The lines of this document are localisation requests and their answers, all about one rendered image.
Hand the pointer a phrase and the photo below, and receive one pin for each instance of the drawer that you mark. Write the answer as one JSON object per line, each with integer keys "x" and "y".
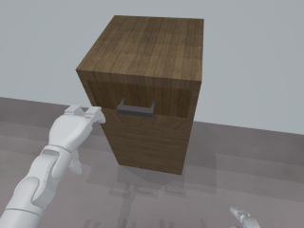
{"x": 169, "y": 101}

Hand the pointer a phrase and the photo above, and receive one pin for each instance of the left robot forearm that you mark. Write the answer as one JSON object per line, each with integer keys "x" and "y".
{"x": 37, "y": 189}

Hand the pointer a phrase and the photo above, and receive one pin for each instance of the robot left hand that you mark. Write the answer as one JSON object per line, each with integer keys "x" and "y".
{"x": 71, "y": 129}

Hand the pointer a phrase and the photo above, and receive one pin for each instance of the cabinet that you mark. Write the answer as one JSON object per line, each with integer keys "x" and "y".
{"x": 149, "y": 51}

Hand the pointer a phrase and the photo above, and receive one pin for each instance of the robot right hand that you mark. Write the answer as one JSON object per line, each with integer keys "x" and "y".
{"x": 244, "y": 218}

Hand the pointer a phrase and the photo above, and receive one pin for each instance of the handle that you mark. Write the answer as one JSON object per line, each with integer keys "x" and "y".
{"x": 136, "y": 110}

